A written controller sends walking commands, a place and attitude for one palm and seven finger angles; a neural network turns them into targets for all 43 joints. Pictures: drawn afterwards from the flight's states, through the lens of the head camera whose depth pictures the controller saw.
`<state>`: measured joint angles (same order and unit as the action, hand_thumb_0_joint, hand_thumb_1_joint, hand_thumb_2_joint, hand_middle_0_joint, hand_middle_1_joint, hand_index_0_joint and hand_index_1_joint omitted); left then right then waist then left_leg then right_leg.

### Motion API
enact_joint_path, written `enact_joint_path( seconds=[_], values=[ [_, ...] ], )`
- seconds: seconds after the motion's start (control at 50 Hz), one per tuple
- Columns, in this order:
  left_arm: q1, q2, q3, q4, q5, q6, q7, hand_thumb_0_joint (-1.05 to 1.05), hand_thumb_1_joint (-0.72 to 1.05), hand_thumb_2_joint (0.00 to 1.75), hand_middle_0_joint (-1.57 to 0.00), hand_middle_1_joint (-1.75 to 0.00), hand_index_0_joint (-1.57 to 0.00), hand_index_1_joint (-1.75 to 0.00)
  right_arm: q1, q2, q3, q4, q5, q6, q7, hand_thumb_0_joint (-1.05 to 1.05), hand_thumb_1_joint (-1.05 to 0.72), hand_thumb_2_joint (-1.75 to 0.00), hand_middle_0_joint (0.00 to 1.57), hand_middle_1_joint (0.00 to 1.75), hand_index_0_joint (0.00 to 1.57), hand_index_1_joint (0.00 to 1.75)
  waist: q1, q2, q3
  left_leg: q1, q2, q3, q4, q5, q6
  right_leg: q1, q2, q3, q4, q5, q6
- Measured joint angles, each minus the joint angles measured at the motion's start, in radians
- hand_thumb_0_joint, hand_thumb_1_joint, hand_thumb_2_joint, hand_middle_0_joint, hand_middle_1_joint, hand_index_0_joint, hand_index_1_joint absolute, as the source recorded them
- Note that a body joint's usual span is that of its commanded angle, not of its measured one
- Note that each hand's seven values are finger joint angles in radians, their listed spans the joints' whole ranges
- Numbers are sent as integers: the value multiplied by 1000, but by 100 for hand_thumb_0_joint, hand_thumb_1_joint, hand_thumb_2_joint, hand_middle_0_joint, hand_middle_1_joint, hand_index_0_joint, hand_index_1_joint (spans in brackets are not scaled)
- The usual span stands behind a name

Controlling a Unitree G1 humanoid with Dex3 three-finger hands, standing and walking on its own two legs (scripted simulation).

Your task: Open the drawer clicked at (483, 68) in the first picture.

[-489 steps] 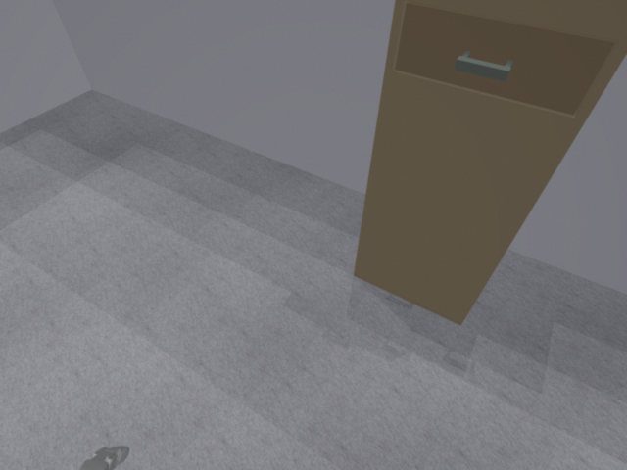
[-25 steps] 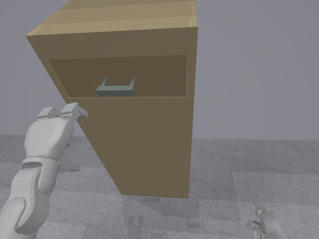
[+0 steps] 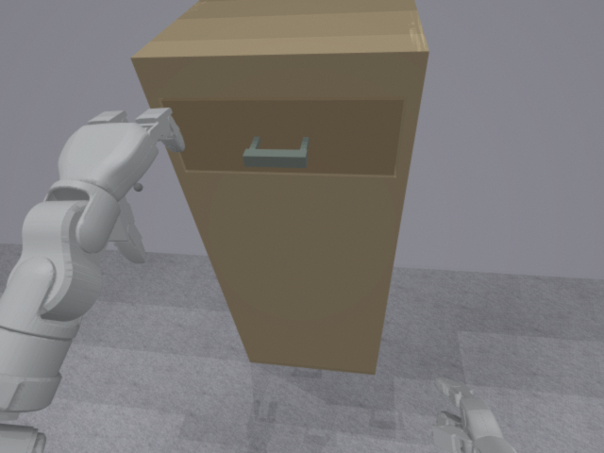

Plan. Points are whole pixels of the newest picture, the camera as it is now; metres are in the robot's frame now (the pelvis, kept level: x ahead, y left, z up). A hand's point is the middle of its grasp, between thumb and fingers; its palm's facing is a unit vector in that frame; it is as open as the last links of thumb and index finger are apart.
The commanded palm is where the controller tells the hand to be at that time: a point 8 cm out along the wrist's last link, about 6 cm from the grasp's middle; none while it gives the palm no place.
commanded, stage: raise the hand with hooked fingers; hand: left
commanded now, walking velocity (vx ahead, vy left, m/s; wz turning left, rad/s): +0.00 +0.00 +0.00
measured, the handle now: (278, 150) +0.53 +0.12 +0.14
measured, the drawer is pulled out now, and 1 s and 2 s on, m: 0.00 0.00 0.00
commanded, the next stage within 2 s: move the hooked fingers above the handle in 0.38 s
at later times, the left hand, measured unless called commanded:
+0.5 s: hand (160, 202) +0.32 +0.22 +0.21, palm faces +0.13 -0.04 -0.99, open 13.8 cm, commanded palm +0.28 +0.22 +0.28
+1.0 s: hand (222, 184) +0.37 +0.16 +0.19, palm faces +0.09 -0.03 -1.00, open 13.8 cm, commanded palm +0.34 +0.19 +0.27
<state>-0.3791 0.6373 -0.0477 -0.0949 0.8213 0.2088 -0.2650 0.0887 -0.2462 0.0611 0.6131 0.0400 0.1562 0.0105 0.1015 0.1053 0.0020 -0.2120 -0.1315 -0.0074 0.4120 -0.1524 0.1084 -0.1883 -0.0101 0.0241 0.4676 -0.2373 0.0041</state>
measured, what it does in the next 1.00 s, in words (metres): shifts its weight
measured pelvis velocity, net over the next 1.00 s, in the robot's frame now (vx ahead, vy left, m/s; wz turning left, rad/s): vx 0.03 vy -0.06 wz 0.02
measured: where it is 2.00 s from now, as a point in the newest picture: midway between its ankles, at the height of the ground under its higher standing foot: outside the picture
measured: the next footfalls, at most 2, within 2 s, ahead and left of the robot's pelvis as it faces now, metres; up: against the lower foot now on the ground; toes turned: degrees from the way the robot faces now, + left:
none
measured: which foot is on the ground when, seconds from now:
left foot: down 0.00-1.00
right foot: down 0.00-1.00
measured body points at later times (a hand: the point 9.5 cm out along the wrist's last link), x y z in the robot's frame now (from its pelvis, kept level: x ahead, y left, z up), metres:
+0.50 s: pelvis +0.00 -0.02 +0.00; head +0.00 -0.06 +0.45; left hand +0.31 +0.22 +0.26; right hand +0.21 -0.22 -0.11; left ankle +0.04 +0.04 -0.74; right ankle +0.01 -0.14 -0.74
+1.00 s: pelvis +0.03 -0.06 +0.00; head +0.04 -0.10 +0.45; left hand +0.36 +0.16 +0.25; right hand +0.24 -0.28 -0.11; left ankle +0.04 +0.04 -0.74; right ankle +0.01 -0.14 -0.74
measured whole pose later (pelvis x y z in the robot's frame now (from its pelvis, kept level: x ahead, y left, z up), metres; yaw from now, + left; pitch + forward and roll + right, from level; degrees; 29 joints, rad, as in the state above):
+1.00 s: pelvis +0.03 -0.06 +0.00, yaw +1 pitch +0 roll +0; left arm -0.37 0.62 -0.07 -0.03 0.78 0.06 -0.23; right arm 0.10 -0.29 0.03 0.63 0.03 0.13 -0.02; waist 0.06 0.10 -0.01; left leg -0.25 -0.08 -0.05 0.45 -0.21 0.04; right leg -0.20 0.05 -0.02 0.47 -0.27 -0.05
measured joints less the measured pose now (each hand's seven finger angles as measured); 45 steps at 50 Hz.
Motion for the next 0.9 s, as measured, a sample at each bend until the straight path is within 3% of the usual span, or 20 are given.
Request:
enact_joint_path(
  seconds=[0.1, 0.22, 0.32, 0.44, 0.54, 0.64, 0.76, 0.84, 0.9],
  values=[
    [40, 3, 6, -10, -19, -60, -6, 0, -49, 30, -32, -121, -32, -120, 25, -9, -8, 1, -5, -21, -2, 1, -90, -90, 20, 30, 20, 30, -5, -11, 17, -5, 1, 8, 5, 4, 2, -10, 1, 7, 13, 2, -1],
    [38, 2, 21, -34, -25, -111, 56, 0, -49, 30, -33, -121, -32, -120, 48, -20, -31, 29, -10, -52, -5, 2, -91, -90, 20, 30, 20, 30, 4, -16, 29, -13, 2, 3, 12, 6, -4, -17, 2, 1, 20, 2, -9],
    [1, -1, 36, 1, -22, -70, 87, 0, -49, 30, -33, -121, -32, -120, 40, -25, -34, 48, -3, -52, -2, 2, -91, -90, 20, 30, 20, 30, 9, -8, 19, -22, 5, -1, 11, 8, -12, -25, 5, -3, 18, 5, -5],
    [14, -12, 22, 27, -10, -8, 43, 0, -49, 30, -32, -121, -32, -120, 24, -22, -25, 26, 3, -47, 2, 2, -91, -90, 20, 30, 20, 30, -2, 3, 9, -27, 12, -8, 9, 6, -17, -30, 12, -9, 16, 4, -5],
    [79, -10, 4, -26, -19, -59, 16, 0, -49, 30, -32, -121, -32, -120, 13, -17, -15, 15, -6, -54, -5, 2, -91, -90, 20, 30, 20, 30, -9, 4, 1, -16, 23, -16, 15, -8, -25, -12, 23, -16, 7, -4, -15],
    [53, 22, 34, 19, -43, -113, 37, 0, -49, 30, -33, -121, -32, -120, 1, -18, -10, 21, -8, -56, -16, 2, -91, -90, 20, 30, 20, 30, -10, -5, 6, -11, 37, -30, 22, -21, -41, 4, 38, -29, -7, -6, -32],
    [-4, 28, 72, 90, -39, -62, 44, 0, -49, 30, -32, -121, -32, -120, 11, -41, -24, 20, -2, -41, -14, 1, -91, -90, 20, 30, 20, 30, -8, -2, -5, -27, 47, -47, 28, -30, -56, -2, 49, -45, -18, -9, -46],
    [1, 1, 32, 90, -28, -39, 18, 0, -49, 30, -32, -121, -31, -120, 13, -56, -29, 17, 0, -26, -16, 1, -91, -90, 20, 30, 20, 30, -15, 4, -13, -36, 47, -53, 34, -38, -59, -9, 50, -51, -13, -19, -50],
    [14, -16, -8, 76, -24, -62, 1, 0, -49, 30, -32, -121, -31, -120, 10, -57, -29, 15, -3, -23, -20, 2, -91, -90, 20, 30, 20, 30, -25, 3, -12, -36, 48, -53, 36, -46, -61, -12, 51, -51, -7, -27, -53]
  ],
)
